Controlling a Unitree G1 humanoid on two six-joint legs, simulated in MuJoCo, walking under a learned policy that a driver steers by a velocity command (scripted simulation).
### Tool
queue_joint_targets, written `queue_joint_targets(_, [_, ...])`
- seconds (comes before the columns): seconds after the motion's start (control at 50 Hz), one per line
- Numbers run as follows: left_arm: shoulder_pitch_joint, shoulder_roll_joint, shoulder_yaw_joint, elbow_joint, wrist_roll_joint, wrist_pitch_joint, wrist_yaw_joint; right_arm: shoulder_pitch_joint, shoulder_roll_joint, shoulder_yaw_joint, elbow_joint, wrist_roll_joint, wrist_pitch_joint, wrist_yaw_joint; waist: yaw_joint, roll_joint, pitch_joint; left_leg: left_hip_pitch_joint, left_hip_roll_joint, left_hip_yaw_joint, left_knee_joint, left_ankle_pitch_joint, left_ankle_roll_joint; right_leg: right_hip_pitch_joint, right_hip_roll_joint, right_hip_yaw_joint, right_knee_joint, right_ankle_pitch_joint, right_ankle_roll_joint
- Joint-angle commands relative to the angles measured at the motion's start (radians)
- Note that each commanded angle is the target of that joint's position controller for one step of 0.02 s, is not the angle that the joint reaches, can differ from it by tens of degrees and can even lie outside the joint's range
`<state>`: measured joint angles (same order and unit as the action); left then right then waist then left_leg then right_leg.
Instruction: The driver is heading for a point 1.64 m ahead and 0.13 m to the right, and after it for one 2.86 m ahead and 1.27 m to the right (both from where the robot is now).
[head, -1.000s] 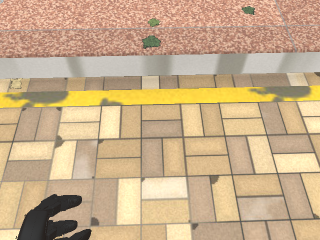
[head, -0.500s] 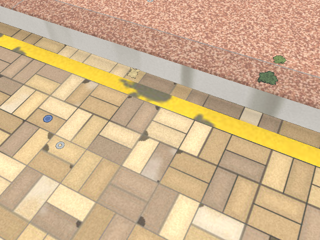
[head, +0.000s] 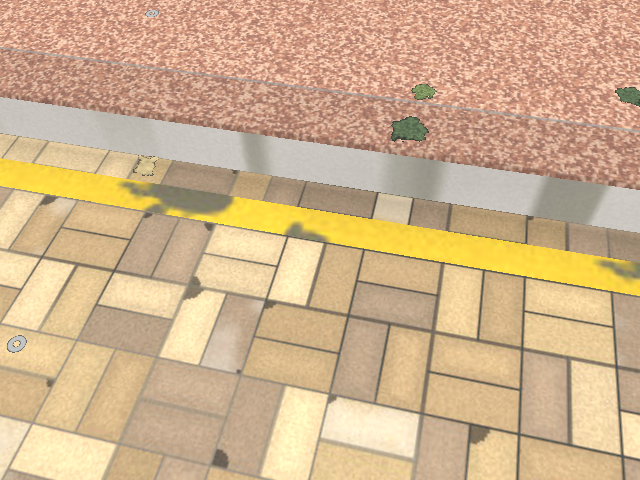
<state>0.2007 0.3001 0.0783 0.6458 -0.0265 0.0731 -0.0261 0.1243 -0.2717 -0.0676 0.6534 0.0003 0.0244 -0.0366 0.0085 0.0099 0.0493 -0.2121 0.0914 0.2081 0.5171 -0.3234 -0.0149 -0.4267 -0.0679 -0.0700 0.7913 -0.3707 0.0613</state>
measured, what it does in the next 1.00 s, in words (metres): steps on the spot: right foot, then left foot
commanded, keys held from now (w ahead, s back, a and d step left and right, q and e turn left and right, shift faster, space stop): e+shift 0.28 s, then shift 0.20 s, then q+shift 0.52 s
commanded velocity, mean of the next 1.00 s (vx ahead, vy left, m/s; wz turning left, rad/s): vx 0.00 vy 0.00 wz -0.14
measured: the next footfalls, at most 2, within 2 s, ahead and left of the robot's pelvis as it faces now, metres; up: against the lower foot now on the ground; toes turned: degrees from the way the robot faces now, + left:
right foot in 0.04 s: +0.04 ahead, -0.12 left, +0.00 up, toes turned -8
left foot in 0.54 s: +0.15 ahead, +0.07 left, +0.00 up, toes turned -27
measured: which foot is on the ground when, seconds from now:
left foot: down 0.00-0.04, up 0.06-0.52, down 0.54-0.88, up 0.90-1.00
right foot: up 0.00-0.02, down 0.04-0.60, up 0.62-0.86, down 0.88-1.00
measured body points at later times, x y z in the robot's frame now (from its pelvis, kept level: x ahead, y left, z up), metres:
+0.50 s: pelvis +0.03 -0.02 +0.00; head +0.06 -0.04 +0.45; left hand +0.32 +0.16 -0.06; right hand +0.07 -0.34 -0.10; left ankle +0.11 +0.10 -0.72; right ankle +0.00 -0.12 -0.73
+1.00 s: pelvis +0.04 -0.04 +0.01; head +0.07 -0.06 +0.45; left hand +0.21 +0.24 -0.07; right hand +0.18 -0.36 -0.09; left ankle +0.06 +0.10 -0.67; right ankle +0.01 -0.13 -0.73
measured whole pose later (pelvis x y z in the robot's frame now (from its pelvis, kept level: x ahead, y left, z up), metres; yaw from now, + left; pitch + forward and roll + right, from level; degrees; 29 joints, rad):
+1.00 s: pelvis +0.04 -0.04 +0.01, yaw -4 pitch +2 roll +0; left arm 0.19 0.29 0.09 0.66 0.03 0.00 0.03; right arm 0.16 -0.37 -0.12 0.64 0.03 0.05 -0.02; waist 0.00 0.05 0.03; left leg -0.51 -0.09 -0.17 1.00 -0.44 -0.06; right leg -0.21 0.06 0.00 0.45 -0.27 -0.06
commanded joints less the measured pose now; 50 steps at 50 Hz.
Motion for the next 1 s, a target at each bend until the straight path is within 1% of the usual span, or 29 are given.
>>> queue_joint_targets(0.02, [0.025, 0.088, 0.034, -0.09, -0.001, 0.0, -0.007, -0.021, -0.178, -0.063, -0.044, 0.029, -0.02, 0.012, 0.014, 0.125, -0.118, 0.089, 0.257, -0.107, -0.005, 0.477, 0.138, 0.092, 0.036, -0.052, -0.196, 0.101, -0.065])
queue_joint_targets(0.04, [0.084, 0.121, 0.053, -0.074, 0.004, -0.001, 0.008, 0.028, -0.15, -0.06, -0.018, 0.028, -0.024, 0.02, 0.033, 0.05, -0.137, 0.018, 0.201, -0.05, 0.126, 0.396, 0.078, 0.225, 0.066, -0.018, -0.296, 0.224, -0.106])
queue_joint_targets(0.06, [0.155, 0.25, 0.094, -0.078, 0.004, -0.008, 0.03, 0.03, -0.114, -0.051, -0.035, -0.002, -0.029, 0.023, 0.052, -0.189, -0.146, -0.241, 0.087, 0.02, 0.43, 0.1, -0.019, 0.431, -0.091, 0.261, -0.374, 0.636, -0.2])
queue_joint_targets(0.08, [0.149, 0.349, 0.104, -0.107, 0.041, -0.033, 0.027, -0.074, -0.063, -0.027, -0.126, -0.033, -0.035, 0.015, 0.047, -0.394, -0.203, -0.532, -0.095, -0.116, 0.672, -0.388, -0.081, 0.497, -0.308, 0.689, -0.411, 0.782, -0.435])
queue_joint_targets(0.1, [0.143, 0.273, 0.085, -0.111, 0.047, -0.06, 0.014, -0.129, -0.121, -0.042, -0.113, -0.026, -0.035, 0.011, 0.1, -0.194, -0.249, -0.563, -0.076, -0.269, 0.78, -0.377, -0.068, 0.5, -0.314, 0.632, -0.445, 0.653, -0.451])
queue_joint_targets(0.12, [0.11, 0.248, 0.072, -0.103, 0.039, -0.076, 0.018, -0.139, -0.123, -0.043, -0.112, -0.005, -0.037, 0.007, 0.069, -0.155, -0.192, -0.566, -0.069, -0.295, 0.775, -0.285, -0.04, 0.441, -0.263, 0.553, -0.452, 0.549, -0.398])
queue_joint_targets(0.14, [0.048, 0.225, 0.067, -0.107, 0.015, -0.077, 0.028, -0.11, -0.127, -0.047, -0.089, -0.006, -0.037, -0.002, 0.027, -0.079, -0.148, -0.565, -0.05, -0.306, 0.72, -0.183, -0.031, 0.392, -0.201, 0.483, -0.45, 0.457, -0.336])
queue_joint_targets(0.16, [-0.017, 0.197, 0.056, -0.121, -0.002, -0.068, 0.038, -0.091, -0.147, -0.054, -0.081, -0.016, -0.035, -0.011, -0.003, -0.081, -0.122, -0.547, -0.044, -0.31, 0.663, -0.106, -0.032, 0.34, -0.168, 0.445, -0.449, 0.435, -0.299])
queue_joint_targets(0.22, [-0.059, 0.185, 0.047, -0.144, 0.013, -0.051, 0.061, -0.035, -0.118, -0.049, -0.049, -0.017, -0.037, -0.002, -0.032, -0.109, -0.157, -0.437, -0.097, -0.297, 0.614, 0.012, -0.058, 0.258, -0.098, 0.398, -0.438, 0.472, -0.279])
queue_joint_targets(0.3, [-0.046, 0.2, 0.052, -0.143, 0.008, -0.043, 0.073, -0.053, -0.096, -0.036, -0.039, -0.007, -0.039, 0.001, -0.015, -0.128, -0.159, -0.417, -0.132, -0.315, 0.407, 0.053, -0.082, 0.272, -0.073, 0.445, -0.417, 0.366, -0.267])
queue_joint_targets(0.36, [-0.05, 0.186, 0.044, -0.145, 0.018, -0.037, 0.07, -0.058, -0.102, -0.032, -0.029, -0.004, -0.04, 0.011, 0.009, -0.163, -0.162, -0.343, -0.122, -0.309, 0.318, 0.056, -0.083, 0.239, -0.072, 0.469, -0.39, 0.329, -0.261])
queue_joint_targets(0.44, [-0.059, 0.172, 0.029, -0.142, 0.028, -0.031, 0.054, -0.056, -0.115, -0.03, -0.036, 0.0, -0.052, 0.024, 0.028, -0.182, -0.157, -0.255, -0.113, -0.293, 0.236, -0.013, -0.059, 0.228, -0.09, 0.529, -0.341, 0.457, -0.278])
queue_joint_targets(0.48, [-0.074, 0.161, 0.021, -0.14, 0.023, -0.03, 0.05, -0.038, -0.116, -0.03, -0.036, 0.003, -0.061, 0.031, 0.019, -0.183, -0.154, -0.198, -0.11, -0.282, 0.144, -0.013, -0.04, 0.24, -0.085, 0.554, -0.314, 0.524, -0.276])
queue_joint_targets(0.5, [-0.101, 0.13, 0.007, -0.138, 0.02, -0.031, 0.051, 0.004, -0.105, -0.026, -0.023, 0.002, -0.066, 0.038, -0.012, -0.17, -0.162, -0.123, -0.093, -0.271, 0.033, 0.069, -0.024, 0.233, -0.073, 0.527, -0.295, 0.512, -0.255])
queue_joint_targets(0.52, [-0.094, 0.071, -0.015, -0.127, 0.024, -0.036, 0.051, 0.027, -0.078, -0.013, -0.014, -0.011, -0.072, 0.046, -0.032, -0.143, -0.165, 0.003, -0.061, -0.291, -0.133, 0.259, -0.006, 0.195, -0.041, 0.492, -0.294, 0.425, -0.206])
queue_joint_targets(0.54, [-0.015, 0.01, -0.033, -0.1, 0.051, -0.046, 0.05, 0.008, -0.104, -0.009, -0.02, -0.032, -0.074, 0.047, 0.022, -0.019, -0.181, 0.083, 0.048, -0.44, -0.175, 0.466, 0.031, 0.176, 0.038, 0.398, -0.222, 0.235, -0.139])
queue_joint_targets(0.56, [0.083, 0.035, -0.023, -0.083, 0.066, -0.056, 0.046, -0.077, -0.124, 0.001, -0.031, -0.043, -0.073, 0.045, 0.136, 0.134, -0.139, 0.006, 0.115, -0.534, -0.141, 0.566, 0.141, 0.184, 0.116, 0.29, -0.215, -0.004, -0.081])
queue_joint_targets(0.58, [0.051, 0.073, -0.015, -0.077, 0.075, -0.061, 0.047, -0.104, -0.085, 0.007, -0.037, -0.029, -0.07, 0.047, 0.111, 0.173, -0.115, -0.078, 0.116, -0.569, -0.165, 0.404, 0.197, 0.235, 0.096, 0.259, -0.263, 0.018, -0.042])
queue_joint_targets(0.62, [-0.063, 0.121, 0.007, -0.083, 0.058, -0.062, 0.056, -0.059, -0.159, -0.018, -0.039, 0.001, -0.062, 0.05, 0.034, 0.144, -0.082, -0.08, 0.047, -0.556, -0.167, 0.253, 0.15, 0.229, 0.12, 0.213, -0.245, 0.075, -0.047])
queue_joint_targets(0.66, [-0.081, 0.103, 0.011, -0.101, 0.047, -0.06, 0.061, -0.023, -0.216, -0.038, -0.046, 0.019, -0.057, 0.039, 0.02, 0.168, -0.072, -0.038, 0.062, -0.635, -0.153, 0.276, 0.172, 0.162, 0.132, 0.177, -0.218, 0.061, -0.047])
queue_joint_targets(0.76, [-0.085, 0.05, 0.015, -0.094, 0.025, -0.089, 0.053, 0.061, -0.204, -0.059, -0.06, 0.026, -0.029, 0.015, -0.027, 0.167, -0.154, 0.178, 0.113, -0.804, -0.102, 0.563, 0.257, -0.025, 0.162, 0.186, -0.09, -0.174, -0.026])
queue_joint_targets(0.82, [-0.067, 0.052, 0.021, -0.075, 0.01, -0.1, 0.041, 0.019, -0.214, -0.077, -0.075, 0.042, 0.001, 0.003, -0.016, 0.128, -0.186, 0.179, 0.079, -0.802, -0.093, 0.554, 0.222, 0.011, 0.156, 0.204, -0.167, -0.107, -0.013])
queue_joint_targets(0.86, [0.001, 0.051, 0.028, -0.04, 0.006, -0.104, 0.032, -0.058, -0.209, -0.08, -0.1, 0.055, 0.026, -0.001, 0.032, 0.124, -0.184, 0.053, 0.009, -0.749, -0.077, 0.436, 0.166, 0.181, 0.162, 0.172, -0.371, 0.062, -0.022])
queue_joint_targets(0.88, [0.046, 0.076, 0.039, -0.018, 0.009, -0.102, 0.033, -0.079, -0.187, -0.073, -0.113, 0.058, 0.033, -0.003, 0.048, 0.109, -0.186, -0.064, -0.042, -0.707, -0.04, 0.299, 0.118, 0.321, 0.116, 0.182, -0.471, 0.192, -0.04])
queue_joint_targets(0.9, [0.037, 0.163, 0.057, -0.025, 0.03, -0.092, 0.039, -0.031, -0.123, -0.055, -0.118, 0.049, 0.034, 0.0, 0.008, -0.085, -0.174, -0.26, -0.16, -0.572, 0.143, -0.024, 0.05, 0.439, -0.092, 0.403, -0.521, 0.217, -0.134])
queue_joint_targets(0.92, [-0.029, 0.192, 0.058, -0.053, 0.077, -0.091, 0.037, 0.025, -0.151, -0.065, -0.118, 0.035, 0.021, 0.003, -0.031, -0.257, -0.117, -0.4, -0.233, -0.444, 0.356, -0.292, 0.0, 0.36, -0.285, 0.601, -0.531, 0.382, -0.27])
queue_joint_targets(0.94, [-0.069, 0.149, 0.045, -0.08, 0.082, -0.097, 0.041, 0.058, -0.223, -0.086, -0.101, 0.019, 0.011, 0.009, -0.046, -0.185, -0.097, -0.405, -0.14, -0.423, 0.539, -0.277, -0.032, 0.308, -0.343, 0.571, -0.52, 0.446, -0.32])
queue_joint_targets(0.96, [-0.114, 0.101, 0.03, -0.09, 0.07, -0.099, 0.051, 0.078, -0.244, -0.096, -0.074, 0.025, 0.014, 0.013, -0.06, -0.113, -0.074, -0.401, -0.117, -0.401, 0.604, -0.208, -0.047, 0.287, -0.278, 0.452, -0.502, 0.435, -0.288])
queue_joint_targets(1.0, [-0.138, 0.089, 0.023, -0.091, 0.043, -0.097, 0.071, 0.096, -0.198, -0.086, -0.048, 0.026, 0.026, 0.013, -0.05, -0.09, -0.049, -0.46, -0.095, -0.37, 0.689, -0.071, -0.074, 0.327, -0.173, 0.29, -0.474, 0.439, -0.229])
